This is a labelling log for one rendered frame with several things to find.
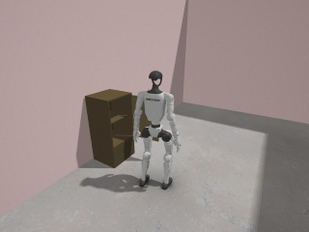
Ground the robot left thigh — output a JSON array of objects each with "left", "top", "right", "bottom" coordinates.
[{"left": 141, "top": 127, "right": 153, "bottom": 160}]

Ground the robot left hand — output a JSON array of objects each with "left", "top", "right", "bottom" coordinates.
[{"left": 133, "top": 130, "right": 141, "bottom": 142}]

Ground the cupboard door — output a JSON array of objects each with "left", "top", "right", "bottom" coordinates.
[{"left": 131, "top": 95, "right": 159, "bottom": 142}]

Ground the robot left foot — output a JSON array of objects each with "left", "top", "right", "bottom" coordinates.
[{"left": 139, "top": 174, "right": 150, "bottom": 188}]

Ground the right robot upper arm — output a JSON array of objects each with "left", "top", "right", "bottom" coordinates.
[{"left": 164, "top": 93, "right": 175, "bottom": 121}]

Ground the right robot forearm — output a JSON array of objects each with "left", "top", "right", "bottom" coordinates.
[{"left": 169, "top": 114, "right": 180, "bottom": 139}]

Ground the left robot upper arm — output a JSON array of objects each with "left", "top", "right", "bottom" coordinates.
[{"left": 134, "top": 91, "right": 147, "bottom": 116}]

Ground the robot right hand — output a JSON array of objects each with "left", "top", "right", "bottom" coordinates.
[{"left": 173, "top": 137, "right": 182, "bottom": 152}]

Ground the left robot forearm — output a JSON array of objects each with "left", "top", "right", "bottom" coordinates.
[{"left": 133, "top": 112, "right": 141, "bottom": 131}]

